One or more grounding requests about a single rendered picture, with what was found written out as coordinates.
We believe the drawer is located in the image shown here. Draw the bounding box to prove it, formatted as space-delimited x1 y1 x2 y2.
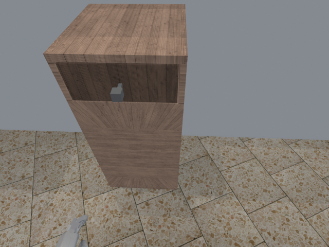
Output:
56 62 179 103

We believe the robot left hand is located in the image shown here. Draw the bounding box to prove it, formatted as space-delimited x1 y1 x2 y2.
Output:
56 215 88 247

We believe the handle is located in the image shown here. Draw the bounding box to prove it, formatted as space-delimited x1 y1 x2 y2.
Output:
110 83 124 102

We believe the cabinet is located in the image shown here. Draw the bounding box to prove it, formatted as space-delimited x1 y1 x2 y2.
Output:
43 4 188 190

